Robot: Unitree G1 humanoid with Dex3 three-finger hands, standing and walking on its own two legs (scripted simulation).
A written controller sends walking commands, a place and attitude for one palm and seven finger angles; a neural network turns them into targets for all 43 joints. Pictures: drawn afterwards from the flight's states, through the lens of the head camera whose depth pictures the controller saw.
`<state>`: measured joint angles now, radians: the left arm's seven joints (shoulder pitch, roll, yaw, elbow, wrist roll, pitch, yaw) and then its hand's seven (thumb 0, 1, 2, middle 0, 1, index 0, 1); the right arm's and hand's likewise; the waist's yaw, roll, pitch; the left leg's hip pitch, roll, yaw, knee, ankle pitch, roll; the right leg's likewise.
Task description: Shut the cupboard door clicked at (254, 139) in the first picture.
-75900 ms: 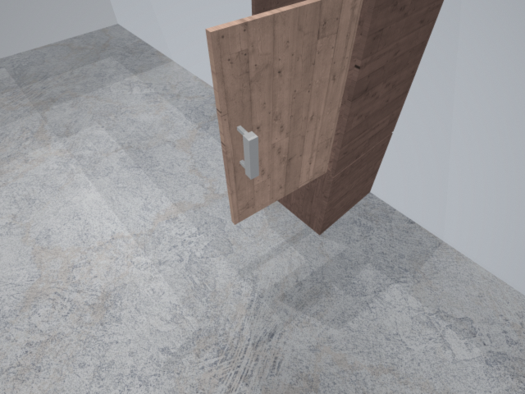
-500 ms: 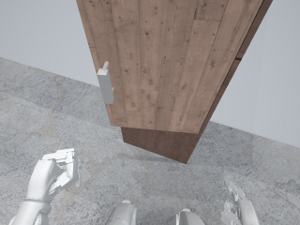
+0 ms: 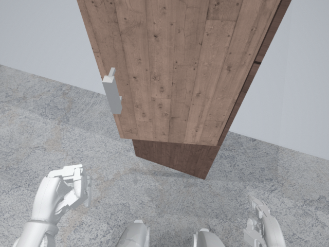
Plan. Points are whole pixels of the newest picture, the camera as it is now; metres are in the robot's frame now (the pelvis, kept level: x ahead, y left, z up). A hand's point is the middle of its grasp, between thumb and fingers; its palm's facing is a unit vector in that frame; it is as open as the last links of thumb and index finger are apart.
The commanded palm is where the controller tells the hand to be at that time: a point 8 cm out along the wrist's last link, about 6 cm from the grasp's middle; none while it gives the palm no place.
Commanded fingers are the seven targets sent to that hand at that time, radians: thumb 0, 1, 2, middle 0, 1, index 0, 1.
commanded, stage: bring the fist close to the handle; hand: left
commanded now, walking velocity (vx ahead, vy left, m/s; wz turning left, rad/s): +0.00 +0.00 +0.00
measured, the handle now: (114, 91) +0.51 +0.19 +0.06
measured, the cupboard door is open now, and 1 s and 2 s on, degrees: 15 15 10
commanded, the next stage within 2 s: push the door shut along its arc in 1.36 s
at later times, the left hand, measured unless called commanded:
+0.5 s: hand (106, 152) +0.31 +0.16 +0.06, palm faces -0.05 -1.00 -0.02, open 3.1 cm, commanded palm +0.31 +0.21 +0.06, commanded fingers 0.00 0.90 0.90 -1.30 -1.50 -1.30 -1.50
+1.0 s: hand (124, 116) +0.42 +0.14 +0.06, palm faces -0.03 -1.00 -0.02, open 3.1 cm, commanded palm +0.39 +0.19 +0.06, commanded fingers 0.00 0.90 0.90 -1.30 -1.50 -1.30 -1.50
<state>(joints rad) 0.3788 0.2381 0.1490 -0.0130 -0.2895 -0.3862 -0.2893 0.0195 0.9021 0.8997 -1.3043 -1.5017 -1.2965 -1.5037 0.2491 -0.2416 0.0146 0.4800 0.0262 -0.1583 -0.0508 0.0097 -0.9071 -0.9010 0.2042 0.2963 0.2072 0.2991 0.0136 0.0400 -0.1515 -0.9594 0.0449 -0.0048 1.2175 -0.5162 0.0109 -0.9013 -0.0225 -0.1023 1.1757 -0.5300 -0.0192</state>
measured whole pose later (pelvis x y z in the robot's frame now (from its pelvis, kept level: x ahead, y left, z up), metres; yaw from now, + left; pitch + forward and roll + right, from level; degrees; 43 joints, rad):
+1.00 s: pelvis +0.00 +0.00 +0.01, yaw -1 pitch +18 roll -1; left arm -0.50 0.24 0.19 0.77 -0.15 -0.43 -0.14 0.02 0.90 0.90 -1.30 -1.50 -1.30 -1.50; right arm 0.29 -0.26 0.00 0.62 0.01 -0.06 -0.02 0.01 -0.91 -0.90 0.20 0.30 0.21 0.30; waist -0.06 0.03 -0.14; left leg -1.00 0.04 0.03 1.16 -0.48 0.01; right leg -0.97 -0.02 -0.07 1.14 -0.49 -0.02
